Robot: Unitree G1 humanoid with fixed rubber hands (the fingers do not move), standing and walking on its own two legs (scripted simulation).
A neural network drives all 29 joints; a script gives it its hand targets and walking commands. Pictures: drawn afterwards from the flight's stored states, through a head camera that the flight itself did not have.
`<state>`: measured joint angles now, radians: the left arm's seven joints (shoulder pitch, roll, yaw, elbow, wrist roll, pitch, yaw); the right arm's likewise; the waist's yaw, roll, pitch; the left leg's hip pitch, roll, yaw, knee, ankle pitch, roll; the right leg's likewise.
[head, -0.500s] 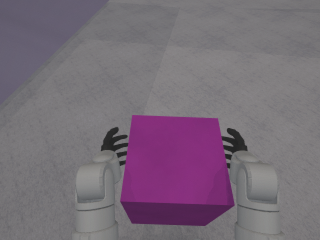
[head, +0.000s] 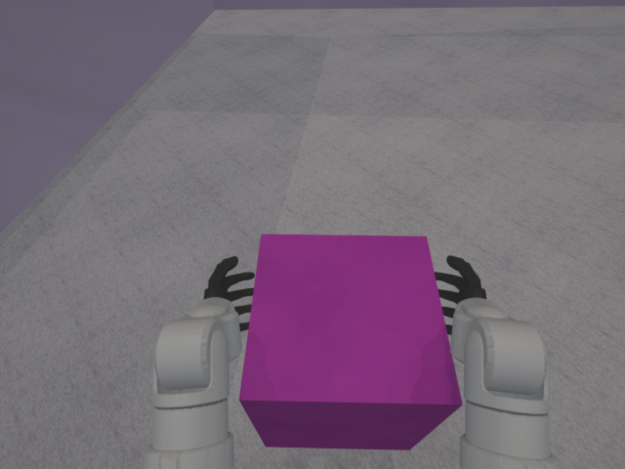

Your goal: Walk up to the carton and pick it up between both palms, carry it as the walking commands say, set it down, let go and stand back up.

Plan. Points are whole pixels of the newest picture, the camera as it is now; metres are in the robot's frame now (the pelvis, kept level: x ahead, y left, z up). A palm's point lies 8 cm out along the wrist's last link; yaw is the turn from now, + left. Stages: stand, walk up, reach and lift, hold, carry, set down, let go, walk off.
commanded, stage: carry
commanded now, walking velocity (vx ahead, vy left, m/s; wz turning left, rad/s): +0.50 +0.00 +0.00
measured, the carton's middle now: (340, 349) +0.29 -0.01 -0.01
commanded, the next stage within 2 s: none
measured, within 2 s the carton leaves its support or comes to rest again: neither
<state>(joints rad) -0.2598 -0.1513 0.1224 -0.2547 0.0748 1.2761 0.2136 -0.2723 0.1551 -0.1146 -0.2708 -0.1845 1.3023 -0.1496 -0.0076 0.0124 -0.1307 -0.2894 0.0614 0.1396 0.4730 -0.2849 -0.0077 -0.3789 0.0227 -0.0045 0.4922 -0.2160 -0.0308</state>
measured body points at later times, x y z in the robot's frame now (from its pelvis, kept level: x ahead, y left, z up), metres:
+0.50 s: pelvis +0.22 +0.00 -0.01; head +0.22 -0.01 +0.45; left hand +0.51 +0.14 +0.07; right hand +0.51 -0.15 +0.07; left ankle +0.08 +0.12 -0.70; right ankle +0.22 -0.08 -0.74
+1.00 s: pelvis +0.52 +0.01 -0.02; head +0.53 +0.00 +0.43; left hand +0.81 +0.15 +0.06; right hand +0.81 -0.15 +0.06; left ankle +0.35 +0.12 -0.71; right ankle +0.59 -0.08 -0.74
